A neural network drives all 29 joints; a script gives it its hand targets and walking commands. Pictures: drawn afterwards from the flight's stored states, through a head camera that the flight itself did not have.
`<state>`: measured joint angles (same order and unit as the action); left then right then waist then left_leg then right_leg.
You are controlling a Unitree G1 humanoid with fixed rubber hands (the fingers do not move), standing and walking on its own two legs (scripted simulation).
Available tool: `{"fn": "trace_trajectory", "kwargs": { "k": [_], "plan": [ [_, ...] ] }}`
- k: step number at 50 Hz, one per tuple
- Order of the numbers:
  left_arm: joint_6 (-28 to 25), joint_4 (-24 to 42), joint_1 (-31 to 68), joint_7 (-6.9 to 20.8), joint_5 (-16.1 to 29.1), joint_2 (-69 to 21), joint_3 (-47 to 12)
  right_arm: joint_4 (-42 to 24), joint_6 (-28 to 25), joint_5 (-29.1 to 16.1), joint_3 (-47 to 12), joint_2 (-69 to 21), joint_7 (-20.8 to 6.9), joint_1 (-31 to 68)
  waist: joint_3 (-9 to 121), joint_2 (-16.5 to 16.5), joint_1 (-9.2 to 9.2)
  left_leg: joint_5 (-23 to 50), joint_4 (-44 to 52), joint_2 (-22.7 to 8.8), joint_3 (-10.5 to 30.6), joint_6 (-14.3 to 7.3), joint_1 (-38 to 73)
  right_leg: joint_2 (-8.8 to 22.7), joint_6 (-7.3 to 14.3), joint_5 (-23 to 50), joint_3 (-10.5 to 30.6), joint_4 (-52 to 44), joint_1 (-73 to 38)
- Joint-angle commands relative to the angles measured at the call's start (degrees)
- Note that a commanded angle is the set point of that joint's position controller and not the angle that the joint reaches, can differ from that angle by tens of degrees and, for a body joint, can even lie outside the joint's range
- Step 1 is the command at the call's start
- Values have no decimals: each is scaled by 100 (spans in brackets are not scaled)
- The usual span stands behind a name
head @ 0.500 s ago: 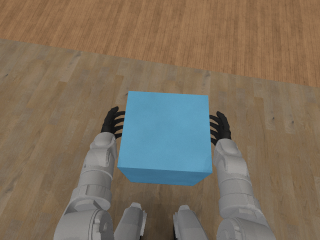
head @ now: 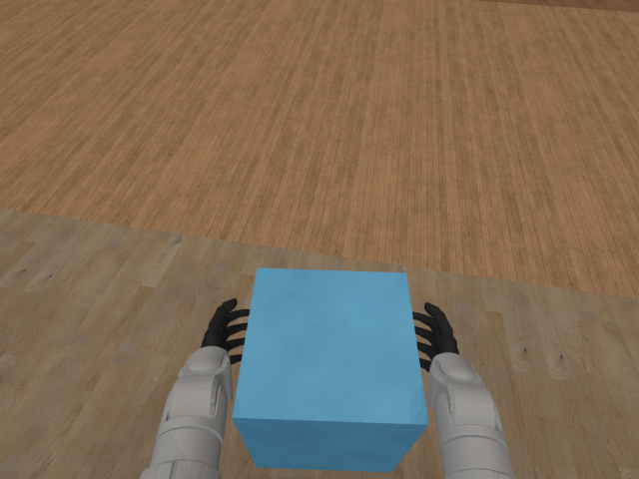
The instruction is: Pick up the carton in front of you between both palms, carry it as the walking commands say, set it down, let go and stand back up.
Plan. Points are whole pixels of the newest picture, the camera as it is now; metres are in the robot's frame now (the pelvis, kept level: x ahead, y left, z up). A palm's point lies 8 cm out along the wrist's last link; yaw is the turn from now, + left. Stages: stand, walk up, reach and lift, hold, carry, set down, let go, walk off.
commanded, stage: reach and lift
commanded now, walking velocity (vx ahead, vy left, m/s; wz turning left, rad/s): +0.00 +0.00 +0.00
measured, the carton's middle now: (327, 375) +0.30 +0.00 -0.07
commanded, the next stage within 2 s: hold in 1.04 s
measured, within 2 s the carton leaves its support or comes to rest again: neither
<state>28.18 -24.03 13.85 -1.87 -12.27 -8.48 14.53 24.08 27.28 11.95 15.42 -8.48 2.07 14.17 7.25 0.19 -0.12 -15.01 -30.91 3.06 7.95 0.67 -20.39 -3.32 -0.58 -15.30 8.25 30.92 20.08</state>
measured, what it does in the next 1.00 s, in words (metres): stands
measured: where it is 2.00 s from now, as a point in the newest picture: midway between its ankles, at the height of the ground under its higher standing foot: outside the picture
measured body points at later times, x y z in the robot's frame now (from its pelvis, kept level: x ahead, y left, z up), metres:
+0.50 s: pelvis -0.02 +0.00 +0.01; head -0.04 +0.00 +0.46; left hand +0.29 +0.15 +0.02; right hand +0.30 -0.15 +0.03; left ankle +0.01 +0.13 -0.73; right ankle +0.00 -0.13 -0.73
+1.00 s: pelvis +0.00 +0.00 +0.01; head -0.04 +0.00 +0.46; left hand +0.30 +0.15 +0.04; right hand +0.30 -0.15 +0.04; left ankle +0.01 +0.13 -0.73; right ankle +0.00 -0.13 -0.73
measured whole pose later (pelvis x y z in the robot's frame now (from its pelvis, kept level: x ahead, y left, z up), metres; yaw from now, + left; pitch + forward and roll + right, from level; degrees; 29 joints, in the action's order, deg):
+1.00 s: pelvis +0.00 +0.00 +0.01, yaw +0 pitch -5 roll +0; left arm 39.9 -16.6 14.0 -0.2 -15.4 -8.5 12.4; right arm 17.0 38.8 15.6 13.5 -8.6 0.1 14.6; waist 1.0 0.3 -0.2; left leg -11.6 -21.4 2.4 7.5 0.4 -5.0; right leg -2.4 -0.4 -12.0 7.9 21.6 4.8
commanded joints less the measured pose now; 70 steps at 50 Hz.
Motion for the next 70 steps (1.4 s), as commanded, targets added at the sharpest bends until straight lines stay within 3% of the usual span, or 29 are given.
{"fn": "trace_trajectory", "kwargs": {
  "k": [1, 10, 20, 39, 51, 56, 63, 70],
  "plan": [
    [191, 282, 2726, 1449, 1092, -5537, -3460, 7, 323, -1026, -3459, -5691, -1511, 2465, 1264, -3, -10, 1699, 631, 223, -296, 12, 1317, -193, -31, 1733, -312, -661, -1080],
    [523, 68, 3304, 1624, 836, -5458, -2847, 224, 660, -771, -2813, -5625, -1637, 3009, 281, 28, 8, 378, 884, 187, -401, -63, 1177, -121, 17, 417, -371, -944, -968],
    [526, 109, 3754, 1648, 867, -5609, -2929, 126, 650, -819, -2946, -5729, -1671, 3553, 741, -14, -28, 366, 850, 172, -427, -36, 1347, -143, 18, 411, -413, -877, -1187],
    [797, 758, 2963, 1546, 1040, -5463, -3191, -521, 900, -954, -3166, -5485, -1625, 2766, 798, -22, -7, 1601, 1071, 219, -371, 38, 1896, -211, -39, 1569, -399, -1082, -1668],
    [961, 1075, 2809, 1536, 1118, -5362, -3279, -833, 1072, -1042, -3261, -5431, -1593, 2601, 682, -2, -9, 1694, 1149, 246, -361, 43, 1993, -213, -63, 1685, -367, -1178, -1754],
    [1117, 1613, 2874, 1512, 1369, -5410, -3685, -1349, 1230, -1280, -3661, -5466, -1563, 2659, 972, -17, 21, 1977, 1169, 246, -361, 66, 2195, -224, -82, 1994, -360, -1195, -1971],
    [1393, 1241, 2798, 1512, 1077, -5120, -3216, -1006, 1505, -1012, -3211, -5195, -1568, 2635, 115, 6, -14, 1010, 1370, 229, -384, 19, 1926, -176, -45, 1038, -384, -1395, -1703],
    [1325, 1239, 3314, 1564, 1148, -5298, -3286, -1002, 1435, -1064, -3257, -5341, -1620, 3116, 401, -11, 11, 886, 1275, 200, -401, 1, 1954, -169, -21, 920, -409, -1296, -1724]
  ]
}}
